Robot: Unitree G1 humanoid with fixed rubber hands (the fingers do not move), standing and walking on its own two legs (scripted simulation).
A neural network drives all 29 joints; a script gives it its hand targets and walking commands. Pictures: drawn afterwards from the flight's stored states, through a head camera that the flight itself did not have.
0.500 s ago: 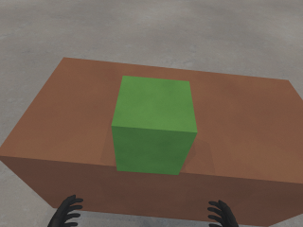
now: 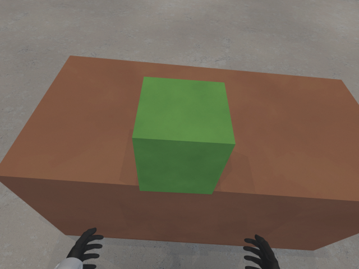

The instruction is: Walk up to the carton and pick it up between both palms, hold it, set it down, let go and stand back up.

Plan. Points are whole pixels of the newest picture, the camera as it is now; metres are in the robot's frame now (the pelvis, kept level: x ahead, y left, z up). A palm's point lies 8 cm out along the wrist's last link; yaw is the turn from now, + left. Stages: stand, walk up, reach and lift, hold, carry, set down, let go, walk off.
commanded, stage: let go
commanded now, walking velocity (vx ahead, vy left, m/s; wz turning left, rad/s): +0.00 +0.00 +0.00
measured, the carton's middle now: (180, 139) +0.45 +0.01 -0.01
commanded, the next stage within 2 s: stand in 0.20 s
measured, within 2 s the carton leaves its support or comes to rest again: neither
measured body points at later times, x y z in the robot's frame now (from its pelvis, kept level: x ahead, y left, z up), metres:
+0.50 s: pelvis +0.03 +0.01 +0.00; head +0.03 +0.02 +0.45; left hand +0.10 +0.27 -0.13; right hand +0.09 -0.25 -0.14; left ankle +0.02 +0.11 -0.74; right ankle -0.02 -0.08 -0.74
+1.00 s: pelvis +0.04 +0.02 +0.00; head +0.03 +0.02 +0.45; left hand +0.02 +0.24 -0.15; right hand +0.01 -0.21 -0.16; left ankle +0.02 +0.11 -0.74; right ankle -0.02 -0.08 -0.74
